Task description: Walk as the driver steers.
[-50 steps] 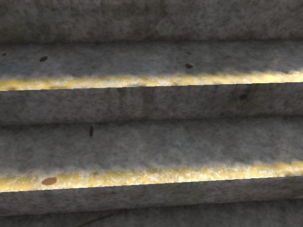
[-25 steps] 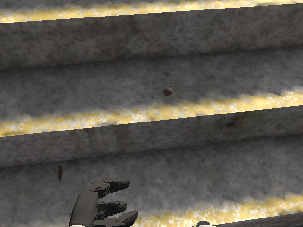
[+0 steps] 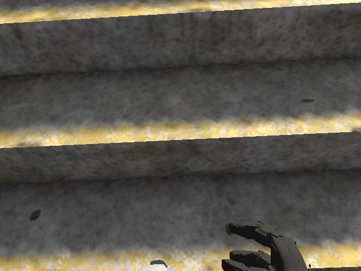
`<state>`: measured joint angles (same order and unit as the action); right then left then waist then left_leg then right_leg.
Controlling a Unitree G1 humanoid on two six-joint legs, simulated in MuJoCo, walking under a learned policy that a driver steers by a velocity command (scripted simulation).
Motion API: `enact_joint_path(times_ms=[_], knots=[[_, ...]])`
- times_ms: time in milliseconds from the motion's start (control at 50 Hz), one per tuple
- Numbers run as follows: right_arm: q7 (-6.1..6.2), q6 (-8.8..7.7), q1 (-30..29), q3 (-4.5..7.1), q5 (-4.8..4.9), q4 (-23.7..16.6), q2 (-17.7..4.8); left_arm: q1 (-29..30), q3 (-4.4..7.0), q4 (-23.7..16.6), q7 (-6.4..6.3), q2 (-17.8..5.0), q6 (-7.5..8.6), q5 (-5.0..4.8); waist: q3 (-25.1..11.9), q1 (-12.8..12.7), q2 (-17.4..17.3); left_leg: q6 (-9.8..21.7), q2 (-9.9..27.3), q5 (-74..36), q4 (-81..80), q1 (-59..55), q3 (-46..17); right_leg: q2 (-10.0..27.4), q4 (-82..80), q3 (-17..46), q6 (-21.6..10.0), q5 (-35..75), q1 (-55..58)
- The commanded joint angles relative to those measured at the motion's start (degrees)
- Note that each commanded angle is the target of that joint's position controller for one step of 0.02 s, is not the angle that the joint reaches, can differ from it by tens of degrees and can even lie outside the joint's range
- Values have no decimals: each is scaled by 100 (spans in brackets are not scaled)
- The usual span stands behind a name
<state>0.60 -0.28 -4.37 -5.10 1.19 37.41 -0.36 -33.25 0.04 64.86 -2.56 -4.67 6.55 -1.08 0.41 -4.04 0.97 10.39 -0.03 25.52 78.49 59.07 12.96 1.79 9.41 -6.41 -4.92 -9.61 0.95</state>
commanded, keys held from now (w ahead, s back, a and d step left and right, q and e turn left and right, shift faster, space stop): w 0.62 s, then w+q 0.38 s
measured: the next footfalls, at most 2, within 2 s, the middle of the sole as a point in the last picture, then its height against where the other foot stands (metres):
right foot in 0.52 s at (258, 217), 0.18 m higher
left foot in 1.02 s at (193, 102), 0.18 m higher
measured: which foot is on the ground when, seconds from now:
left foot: down 0.00-0.54, up 0.56-1.00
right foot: down 0.00-0.04, up 0.06-0.50, down 0.52-1.00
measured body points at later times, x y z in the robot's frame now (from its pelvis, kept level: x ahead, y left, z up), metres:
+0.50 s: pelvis +0.28 -0.02 +0.18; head +0.34 -0.01 +0.63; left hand +0.58 +0.07 +0.13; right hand +0.15 -0.21 +0.05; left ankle +0.15 +0.07 -0.57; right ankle +0.46 -0.12 -0.37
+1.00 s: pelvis +0.57 -0.03 +0.37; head +0.62 -0.04 +0.82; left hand +0.44 +0.17 +0.24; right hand +0.87 -0.11 +0.31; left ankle +0.71 +0.06 -0.19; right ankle +0.46 -0.12 -0.38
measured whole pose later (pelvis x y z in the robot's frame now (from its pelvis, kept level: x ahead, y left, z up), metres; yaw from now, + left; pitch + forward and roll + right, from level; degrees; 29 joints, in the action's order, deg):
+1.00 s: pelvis +0.57 -0.03 +0.37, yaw +8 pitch +6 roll +4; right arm 0.3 -0.4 -6.3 -3.3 0.4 32.5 -2.0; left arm -29.1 1.2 61.6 -2.3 -7.5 7.4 -1.5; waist 0.0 -2.9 1.3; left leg 10.5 -0.3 24.1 83.0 64.4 12.2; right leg 4.7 5.3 -15.1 -2.4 -7.6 1.8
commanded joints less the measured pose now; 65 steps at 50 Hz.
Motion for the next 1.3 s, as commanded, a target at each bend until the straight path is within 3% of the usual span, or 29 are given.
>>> enact_joint_path(times_ms=[20,40,60,80,120,160,240,320,400,460,500,540,560,580,640,680,720,820,920,940,980,1000,1040,1060,1080,1100,1160,1240,1300], knots=[[64,-45,2610,540,-286,433,-1249,246,352,-650,128,-1654,237,-79,-2415,1703,1143,383,-256,754,-1881,-4415,-1118,1328,3615,372,-667,9034,-173],[149,-7,3093,752,-381,768,-1766,337,344,-1099,341,-1316,245,-72,-2404,1617,-303,1092,1105,2762,-3739,-5268,-4290,252,5713,367,-312,6231,-2423],[228,110,2786,946,-292,894,-1971,1215,447,-1407,478,-1163,214,271,-2045,1601,-1065,1340,1607,3674,-6362,-4848,-7017,-752,8494,777,-163,887,-3530],[181,28,1970,983,-224,973,-1907,1457,377,-1929,497,-557,116,486,-1383,916,-493,933,1752,3738,-6360,-4245,-6731,-447,10093,1543,-151,766,-4491],[173,-141,1957,771,-304,1714,-929,2046,189,-2502,373,-19,29,458,100,481,145,472,1632,2517,-5657,-3064,-5109,-327,11207,1269,-375,837,-5801],[73,-398,1959,609,-411,2244,-305,1673,-15,-2585,297,430,-58,314,403,-104,146,74,1254,859,-5593,-2741,-3486,-347,11600,1549,-524,748,-6303],[-123,-707,2039,563,-220,2408,-599,1935,-137,-2640,144,302,-322,216,786,-326,176,-229,831,-809,-5962,-2359,-1813,-200,10264,1217,-371,851,-6559],[-106,-886,3165,671,-233,2585,-1257,3482,-208,-3283,14,382,-315,184,603,289,-564,138,1319,-699,-6709,-4499,-2248,1,12261,628,-478,-681,-8748],[113,-752,4034,656,-191,2733,-1044,4930,-352,-4066,195,347,-361,196,497,737,-351,-25,1049,-925,-7438,-5201,-1926,470,10047,-57,-355,-1056,-8479],[254,-666,3597,664,78,2296,-1100,4279,-394,-3742,389,363,-404,25,-396,516,-554,285,931,-6236,-7904,-4714,-835,79,6695,-842,-596,-1197,-4410],[166,-853,3800,883,72,2037,-2072,2445,-123,-3153,219,-84,-510,18,-2118,-218,-1221,331,1514,-11169,-5818,-5831,-986,-593,6362,-761,-628,-1486,-2488],[-145,-1075,3316,1035,159,1611,-2156,1194,237,-2718,151,-1043,-521,336,-2898,-747,-927,-124,1124,-9695,-2874,-4946,-1162,124,4743,1352,-991,-2347,-795],[-378,-1093,2936,1036,83,1255,-1722,796,441,-2521,32,-1551,-618,401,-2805,-880,523,-383,-149,-5073,-209,-3189,-1272,1409,2256,4629,-1787,-3632,-431],[-439,-1052,2606,1116,-222,1023,-1407,1693,582,-2464,30,-1730,-710,244,-2689,-531,918,-572,-585,-2352,2871,-2201,-1988,1685,569,6483,-1773,-4344,-854],[-140,-884,1666,755,-463,-64,-390,2070,360,-1334,147,-578,-285,225,-343,434,-500,-222,-158,-2710,4621,-140,-2156,1571,1396,3810,-927,-2919,-2482],[-83,-649,2111,534,-318,18,90,1674,188,-714,220,80,-123,361,81,822,-503,-33,-229,-2541,5005,401,-2461,1312,1459,2449,-482,-1251,-2727],[-10,-462,2141,493,-170,79,69,1576,151,-526,292,98,43,303,410,995,-237,-77,-229,-2165,4480,857,-2619,1193,1244,1308,-222,-269,-2747],[278,-196,348,438,-170,-753,-181,1034,242,-360,431,-875,385,229,632,786,213,-29,-288,-697,5415,2333,-1810,1292,-3,463,-290,-130,-1957],[-33,-56,-817,279,-197,-1263,-318,39,286,-285,27,-1112,199,109,63,261,178,-75,290,-620,1873,761,-185,1028,-1489,-308,-387,965,-1096],[-73,-42,-416,259,-153,-950,-255,265,222,-426,-24,-965,164,18,-279,327,221,76,186,-393,1341,-156,249,964,-1166,-830,-403,3507,-836],[-57,-7,352,290,60,-598,-394,144,352,-775,-113,-1698,153,-151,-1411,673,747,-40,-630,40,-285,-2588,673,1194,300,-788,-571,9048,-510],[32,72,1402,381,-110,-321,-633,358,409,-895,-63,-1939,200,-169,-2061,1114,1222,107,-692,340,-526,-2902,375,1572,1542,-724,-665,10520,356],[56,14,2243,714,-294,-63,-1470,818,526,-1528,217,-2039,261,-145,-2664,1391,1327,384,-642,924,-2333,-4447,-1540,1394,4320,-429,-509,8602,-421],[125,125,2276,962,-285,114,-2094,1413,490,-2136,468,-1633,352,77,-2492,1359,-456,1127,514,2048,-4427,-5126,-4939,116,6767,-172,-62,3270,-2772],[128,225,1484,1173,-253,-18,-2298,1951,564,-2475,575,-1341,322,343,-2344,1160,-740,1295,979,3001,-6205,-4867,-7242,-560,9996,931,204,658,-4124],[52,119,1052,1158,-245,77,-2180,2140,410,-2951,476,-646,247,470,-1819,727,-288,881,1104,2629,-6322,-4591,-6863,-307,11435,1411,207,914,-5012],[43,-317,1855,888,-290,1301,-1101,2295,-26,-3412,255,113,130,504,243,161,575,391,579,245,-5547,-3294,-4483,-84,11855,1148,-124,710,-6500],[-122,-542,2131,780,-258,1437,-1100,2567,-191,-3584,180,32,-190,417,538,-31,269,-58,216,-1632,-5641,-2981,-2815,160,10752,823,-13,196,-6926],[-171,-746,2996,805,-329,1720,-1432,3618,-337,-3948,28,326,-296,403,152,414,-438,125,522,-1497,-6054,-3923,-3388,74,12400,331,-64,-542,-8284]])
